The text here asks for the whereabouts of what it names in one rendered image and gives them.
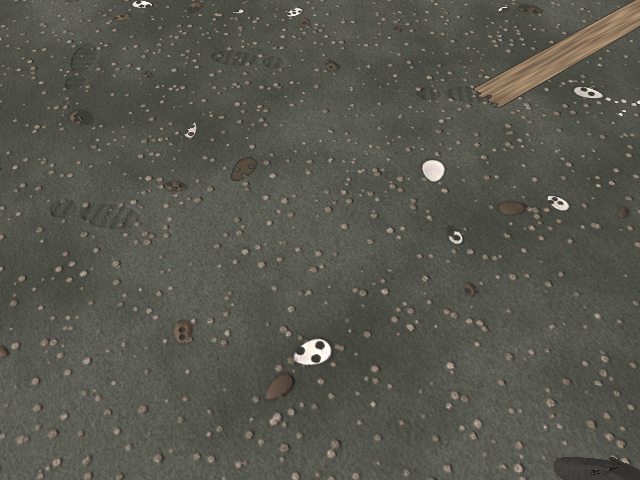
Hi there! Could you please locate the right robot hand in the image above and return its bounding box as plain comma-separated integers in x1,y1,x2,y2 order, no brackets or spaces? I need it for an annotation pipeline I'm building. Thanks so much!
554,457,640,480

